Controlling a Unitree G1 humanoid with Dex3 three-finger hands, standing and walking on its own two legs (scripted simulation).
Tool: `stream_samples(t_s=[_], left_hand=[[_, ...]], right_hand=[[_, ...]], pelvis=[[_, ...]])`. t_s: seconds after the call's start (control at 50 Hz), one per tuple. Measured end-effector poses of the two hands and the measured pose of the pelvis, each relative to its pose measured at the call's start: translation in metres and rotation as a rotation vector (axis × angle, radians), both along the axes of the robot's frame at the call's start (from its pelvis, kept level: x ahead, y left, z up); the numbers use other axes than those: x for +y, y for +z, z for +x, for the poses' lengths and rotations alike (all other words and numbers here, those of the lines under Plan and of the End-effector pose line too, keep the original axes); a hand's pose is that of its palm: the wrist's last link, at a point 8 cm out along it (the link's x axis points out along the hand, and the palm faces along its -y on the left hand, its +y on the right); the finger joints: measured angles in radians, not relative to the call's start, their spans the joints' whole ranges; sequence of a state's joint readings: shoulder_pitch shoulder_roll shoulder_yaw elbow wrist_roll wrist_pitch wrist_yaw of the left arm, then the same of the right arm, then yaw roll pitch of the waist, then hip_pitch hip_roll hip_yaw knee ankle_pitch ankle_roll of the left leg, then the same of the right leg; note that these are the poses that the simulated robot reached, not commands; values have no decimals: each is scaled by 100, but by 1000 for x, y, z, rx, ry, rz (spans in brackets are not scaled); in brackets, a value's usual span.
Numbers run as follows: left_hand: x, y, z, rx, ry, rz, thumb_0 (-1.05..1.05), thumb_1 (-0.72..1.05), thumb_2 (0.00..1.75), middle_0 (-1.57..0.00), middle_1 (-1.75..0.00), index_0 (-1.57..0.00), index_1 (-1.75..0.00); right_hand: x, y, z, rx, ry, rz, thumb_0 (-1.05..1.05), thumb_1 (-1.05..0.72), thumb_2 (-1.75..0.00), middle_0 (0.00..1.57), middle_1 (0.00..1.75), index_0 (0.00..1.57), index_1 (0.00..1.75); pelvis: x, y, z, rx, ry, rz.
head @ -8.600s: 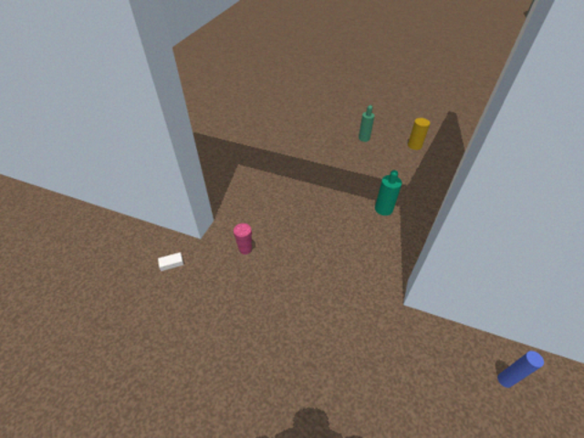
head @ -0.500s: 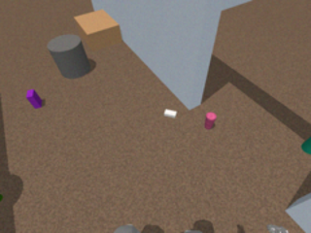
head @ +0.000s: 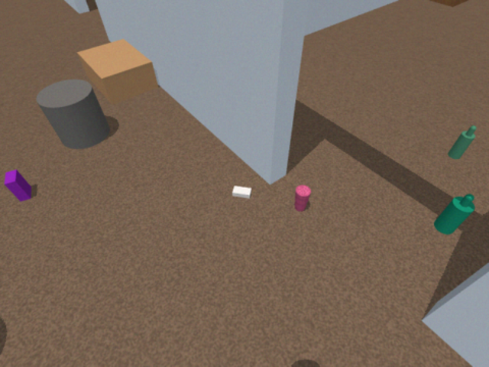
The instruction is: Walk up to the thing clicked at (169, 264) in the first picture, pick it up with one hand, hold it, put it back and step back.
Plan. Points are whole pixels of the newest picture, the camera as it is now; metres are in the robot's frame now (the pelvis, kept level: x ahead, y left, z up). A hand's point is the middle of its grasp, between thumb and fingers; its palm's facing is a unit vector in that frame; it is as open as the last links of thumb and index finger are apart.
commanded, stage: walk up
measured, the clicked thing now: (241, 192) +1.08 +0.01 -0.75
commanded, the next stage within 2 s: stand in 1.14 s
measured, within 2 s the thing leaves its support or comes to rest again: neither
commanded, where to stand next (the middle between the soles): +0.08 +0.03 m, yaw +0 degrees
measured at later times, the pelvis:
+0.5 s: pelvis +0.01 +0.01 +0.01, yaw -3 degrees
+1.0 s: pelvis +0.01 +0.01 +0.01, yaw -4 degrees
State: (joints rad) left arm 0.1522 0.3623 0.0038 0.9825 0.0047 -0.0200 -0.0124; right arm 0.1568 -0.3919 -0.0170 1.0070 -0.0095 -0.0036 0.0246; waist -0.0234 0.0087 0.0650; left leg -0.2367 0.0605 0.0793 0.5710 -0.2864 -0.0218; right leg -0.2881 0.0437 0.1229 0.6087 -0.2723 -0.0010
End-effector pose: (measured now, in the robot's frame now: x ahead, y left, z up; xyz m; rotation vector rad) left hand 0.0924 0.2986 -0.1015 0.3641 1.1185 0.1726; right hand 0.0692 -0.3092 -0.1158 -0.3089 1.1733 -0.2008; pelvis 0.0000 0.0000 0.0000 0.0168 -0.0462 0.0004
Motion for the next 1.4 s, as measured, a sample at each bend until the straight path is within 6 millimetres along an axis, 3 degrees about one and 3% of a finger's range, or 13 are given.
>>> stream_samples(t_s=[0.22, 0.66, 1.18, 1.4], left_hand=[[6, -1, 10, 35, -9, -5, 1, 91, 90, -21, -30, -20, -30], [9, -3, 20, 81, -33, 8, 1, 91, 90, -21, -30, -20, -30], [4, 0, 44, 49, -67, 8, 1, 91, 90, -21, -30, -20, -30], [-1, 6, 36, 47, -21, -20, 1, 91, 90, -21, -30, -20, -30]], right_hand=[[7, 4, -4, 27, -42, 4, 1, -90, -90, 20, 30, 20, 30], [10, 7, 17, -2, -88, 8, 1, -90, -90, 20, 30, 20, 30], [9, 4, 0, 34, -122, 10, 1, -90, -90, 20, 30, 20, 30], [17, 8, 9, 47, -82, 24, 1, -90, -90, 20, 30, 20, 30]], pelvis=[[7, 5, 3, 3, -28, -1], [13, 7, 11, 8, -59, 0], [12, 7, 17, 8, -66, 3], [10, 16, 21, 7, -27, -9]])
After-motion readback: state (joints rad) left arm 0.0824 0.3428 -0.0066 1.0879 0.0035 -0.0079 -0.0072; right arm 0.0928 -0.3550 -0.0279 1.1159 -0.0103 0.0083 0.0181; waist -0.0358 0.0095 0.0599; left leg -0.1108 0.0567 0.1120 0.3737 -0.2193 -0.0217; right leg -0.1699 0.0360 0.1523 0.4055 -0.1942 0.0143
